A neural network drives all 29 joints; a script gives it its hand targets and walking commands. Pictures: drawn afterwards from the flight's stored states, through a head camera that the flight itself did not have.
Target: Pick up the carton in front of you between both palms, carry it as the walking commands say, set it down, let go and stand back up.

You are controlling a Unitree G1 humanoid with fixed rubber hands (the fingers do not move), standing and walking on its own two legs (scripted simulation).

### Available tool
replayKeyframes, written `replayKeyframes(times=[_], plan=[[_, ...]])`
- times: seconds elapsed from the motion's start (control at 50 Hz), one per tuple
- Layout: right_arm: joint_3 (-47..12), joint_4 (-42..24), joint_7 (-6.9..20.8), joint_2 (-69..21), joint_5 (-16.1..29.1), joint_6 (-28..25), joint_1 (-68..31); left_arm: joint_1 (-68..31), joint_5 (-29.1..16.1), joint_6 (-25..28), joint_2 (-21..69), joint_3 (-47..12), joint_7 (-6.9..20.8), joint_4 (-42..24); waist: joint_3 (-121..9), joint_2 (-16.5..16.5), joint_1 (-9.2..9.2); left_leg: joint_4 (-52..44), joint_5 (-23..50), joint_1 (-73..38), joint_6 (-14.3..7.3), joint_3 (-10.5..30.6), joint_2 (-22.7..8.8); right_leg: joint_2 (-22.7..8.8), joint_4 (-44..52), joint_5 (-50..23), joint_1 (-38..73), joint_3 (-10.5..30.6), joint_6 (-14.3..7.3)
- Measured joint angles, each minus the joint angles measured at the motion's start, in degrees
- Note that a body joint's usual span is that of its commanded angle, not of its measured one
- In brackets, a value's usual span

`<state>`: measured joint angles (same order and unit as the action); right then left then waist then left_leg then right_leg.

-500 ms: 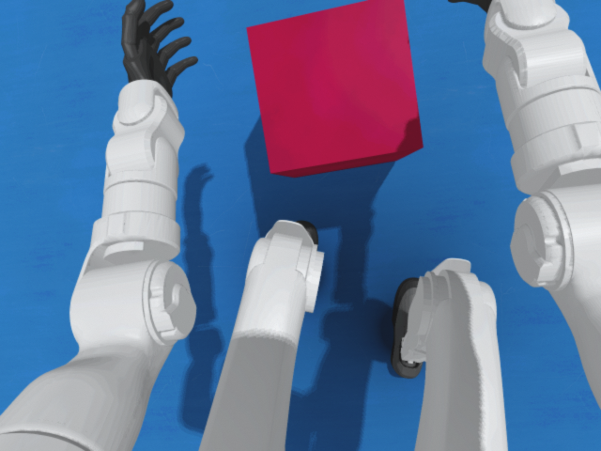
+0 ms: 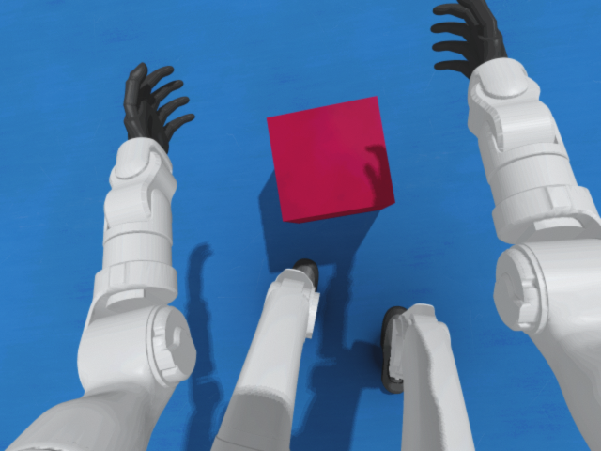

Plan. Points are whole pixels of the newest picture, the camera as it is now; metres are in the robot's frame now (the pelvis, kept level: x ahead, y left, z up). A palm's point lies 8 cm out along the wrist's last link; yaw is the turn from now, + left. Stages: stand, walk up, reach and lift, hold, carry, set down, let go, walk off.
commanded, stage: set down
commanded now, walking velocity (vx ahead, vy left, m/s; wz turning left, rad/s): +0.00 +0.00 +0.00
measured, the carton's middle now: (331, 170) +0.47 +0.10 -0.47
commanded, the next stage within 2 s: let go in 0.02 s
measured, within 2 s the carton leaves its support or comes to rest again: neither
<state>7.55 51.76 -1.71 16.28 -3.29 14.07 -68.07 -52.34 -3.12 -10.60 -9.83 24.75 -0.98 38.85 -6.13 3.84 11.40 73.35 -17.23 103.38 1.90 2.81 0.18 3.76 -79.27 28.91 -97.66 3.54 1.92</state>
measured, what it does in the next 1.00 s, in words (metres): rises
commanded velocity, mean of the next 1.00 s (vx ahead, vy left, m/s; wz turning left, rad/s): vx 0.00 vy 0.00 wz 0.00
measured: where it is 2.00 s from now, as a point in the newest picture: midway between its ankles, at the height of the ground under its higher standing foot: (345, 337)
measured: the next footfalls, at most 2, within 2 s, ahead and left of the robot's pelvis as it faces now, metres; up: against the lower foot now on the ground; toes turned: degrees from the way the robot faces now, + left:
none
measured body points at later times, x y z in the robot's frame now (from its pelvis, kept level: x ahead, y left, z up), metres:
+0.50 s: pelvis +0.04 +0.03 +0.12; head +0.25 +0.04 +0.52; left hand +0.33 +0.29 +0.02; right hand +0.41 -0.12 +0.01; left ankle +0.11 +0.13 -0.56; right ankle +0.04 -0.13 -0.56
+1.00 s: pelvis +0.10 -0.01 +0.18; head +0.15 -0.01 +0.62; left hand +0.26 +0.23 +0.10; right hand +0.31 -0.23 +0.09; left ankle +0.11 +0.13 -0.56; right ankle +0.04 -0.13 -0.56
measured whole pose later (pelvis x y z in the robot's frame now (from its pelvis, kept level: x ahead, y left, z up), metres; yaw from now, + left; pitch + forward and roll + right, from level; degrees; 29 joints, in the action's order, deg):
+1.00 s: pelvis +0.10 -0.01 +0.18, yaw +3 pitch +3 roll +1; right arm 3.3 27.5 1.0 10.8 -1.6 1.6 9.8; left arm 13.2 -0.8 -2.5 -12.1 1.8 3.9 23.8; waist 2.9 0.8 1.4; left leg 24.4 -11.1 16.4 1.8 3.2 0.6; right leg 0.6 -26.6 19.7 -9.9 3.6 -0.5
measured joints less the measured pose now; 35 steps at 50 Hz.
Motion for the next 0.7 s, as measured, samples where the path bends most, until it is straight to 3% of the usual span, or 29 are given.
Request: replayKeyframes(times=[0.18,0.3,0.44,0.7], plan=[[3.45,-2.64,-0.40,-3.55,-3.36,-2.13,7.36,6.23,4.07,1.85,1.31,-0.86,2.42,-1.39,-0.86,-0.93,-1.27,-10.60,3.00,-9.64,-0.84,-0.34,-0.31,-0.18,11.65,-3.99,9.66,0.66,0.50],[4.72,-11.75,-3.84,-9.24,-5.39,-3.79,22.94,18.05,6.91,3.04,1.50,-5.15,5.95,-5.19,-0.49,-2.23,-2.69,-17.64,4.22,-19.85,-1.71,-0.81,-0.58,-0.35,20.19,-6.31,20.22,1.35,0.99],[3.53,-19.23,-6.01,-12.29,-4.41,-6.23,40.06,32.05,5.80,5.04,-1.13,-12.40,8.72,-8.70,2.76,-3.50,-3.86,-24.94,4.61,-35.57,-2.61,-1.77,-0.25,-1.28,28.86,-7.72,36.27,2.30,1.41],[0.38,-19.54,-1.90,-9.37,-1.82,-13.01,60.76,55.87,1.81,8.87,-1.69,-22.53,6.00,-16.35,6.41,-4.83,-4.67,-36.15,4.31,-62.40,-2.72,-1.15,1.64,-3.79,41.29,-7.78,63.92,1.51,0.54]])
